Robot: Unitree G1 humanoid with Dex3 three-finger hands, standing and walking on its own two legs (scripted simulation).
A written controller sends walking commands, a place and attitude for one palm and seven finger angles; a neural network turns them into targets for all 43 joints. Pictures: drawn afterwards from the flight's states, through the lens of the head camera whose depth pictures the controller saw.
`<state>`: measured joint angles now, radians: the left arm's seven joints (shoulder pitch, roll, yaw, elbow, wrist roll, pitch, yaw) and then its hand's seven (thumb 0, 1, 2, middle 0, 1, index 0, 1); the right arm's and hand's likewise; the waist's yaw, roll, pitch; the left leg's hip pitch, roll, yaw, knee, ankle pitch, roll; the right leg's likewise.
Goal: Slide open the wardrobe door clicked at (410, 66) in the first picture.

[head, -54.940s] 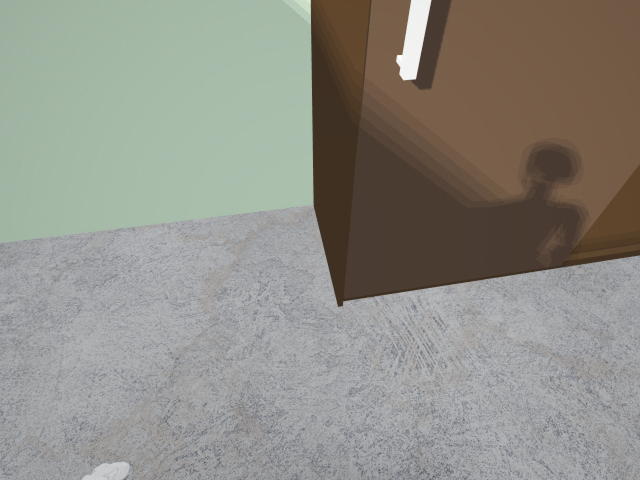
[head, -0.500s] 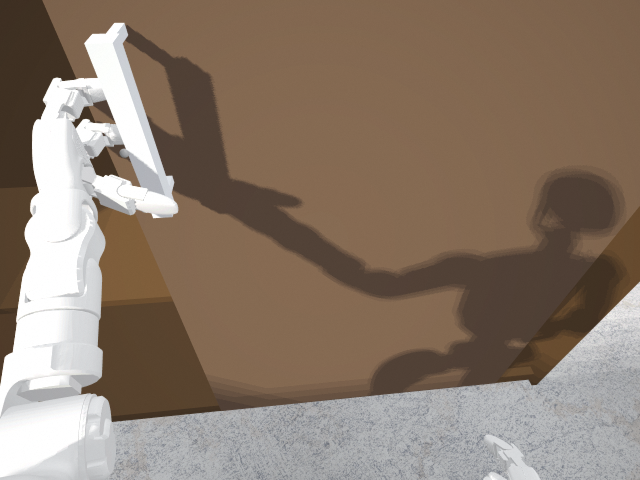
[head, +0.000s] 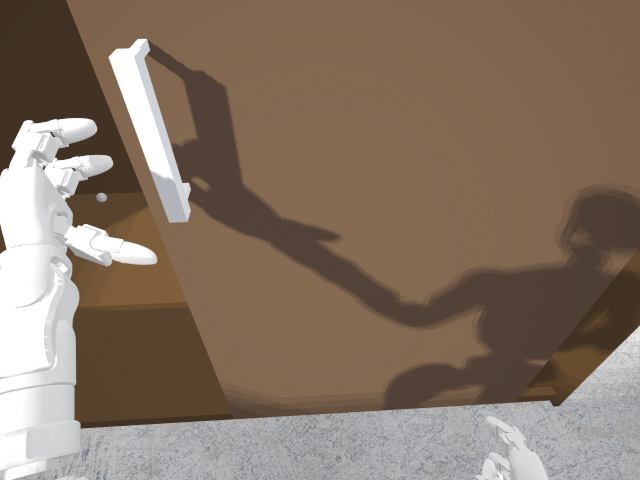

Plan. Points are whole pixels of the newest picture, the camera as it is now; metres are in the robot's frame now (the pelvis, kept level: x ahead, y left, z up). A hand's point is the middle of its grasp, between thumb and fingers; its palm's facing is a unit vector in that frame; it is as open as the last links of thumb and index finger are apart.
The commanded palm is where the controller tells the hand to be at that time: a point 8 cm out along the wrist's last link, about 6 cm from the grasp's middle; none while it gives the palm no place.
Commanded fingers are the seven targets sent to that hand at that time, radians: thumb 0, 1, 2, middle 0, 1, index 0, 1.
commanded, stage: slip the hand off the handle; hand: left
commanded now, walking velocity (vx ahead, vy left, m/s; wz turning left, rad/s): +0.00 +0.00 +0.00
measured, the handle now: (161, 138) +0.43 +0.24 +0.24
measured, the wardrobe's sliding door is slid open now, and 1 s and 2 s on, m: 0.69 0.69 0.69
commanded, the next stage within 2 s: draw the hand back to the body in 0.26 s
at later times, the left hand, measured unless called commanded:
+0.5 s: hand (64, 255) +0.25 +0.27 +0.22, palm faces +0.27 -0.96 -0.04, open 14.8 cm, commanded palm +0.21 +0.30 +0.22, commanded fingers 0.00 -0.55 0.20 -0.25 -1.15 -0.25 -1.15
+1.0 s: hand (33, 312) +0.19 +0.27 +0.21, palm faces +0.39 -0.90 -0.19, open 14.2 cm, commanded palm +0.15 +0.30 +0.20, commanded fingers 0.00 -0.12 0.41 -0.23 -0.89 -0.23 -0.89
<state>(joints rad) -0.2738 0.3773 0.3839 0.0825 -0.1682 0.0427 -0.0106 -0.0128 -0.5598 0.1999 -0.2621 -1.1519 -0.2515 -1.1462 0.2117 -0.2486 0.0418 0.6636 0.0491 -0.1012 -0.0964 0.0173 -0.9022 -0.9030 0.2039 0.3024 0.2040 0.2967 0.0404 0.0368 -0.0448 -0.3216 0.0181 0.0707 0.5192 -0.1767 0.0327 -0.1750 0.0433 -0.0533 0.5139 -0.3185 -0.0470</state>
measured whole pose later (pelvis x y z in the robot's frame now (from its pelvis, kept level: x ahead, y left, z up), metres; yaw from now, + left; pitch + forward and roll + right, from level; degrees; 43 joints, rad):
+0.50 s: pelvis -0.01 +0.00 +0.00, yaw +2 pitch -5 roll -1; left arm -0.12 0.38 0.38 -0.11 -0.30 0.28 -0.17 -0.01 -0.56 0.20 -0.25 -1.15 -0.25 -1.15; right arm 0.17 -0.24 0.10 0.68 0.08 -0.13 -0.14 0.02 -0.90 -0.90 0.21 0.30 0.21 0.30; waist 0.09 0.05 -0.04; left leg -0.25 0.01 0.03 0.49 -0.15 0.03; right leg -0.08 0.04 -0.09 0.46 -0.29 -0.05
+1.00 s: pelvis -0.02 +0.01 +0.00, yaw +2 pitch -7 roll -2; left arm 0.16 0.36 0.33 -0.34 -0.20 0.15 -0.01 -0.01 -0.42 0.27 -0.25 -1.07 -0.25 -1.07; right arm 0.14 -0.23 0.09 0.66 0.02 -0.18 -0.09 0.02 -0.90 -0.90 0.20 0.30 0.21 0.30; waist 0.08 0.06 0.00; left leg -0.21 0.00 0.04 0.46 -0.13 0.04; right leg -0.05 0.03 -0.08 0.43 -0.26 -0.03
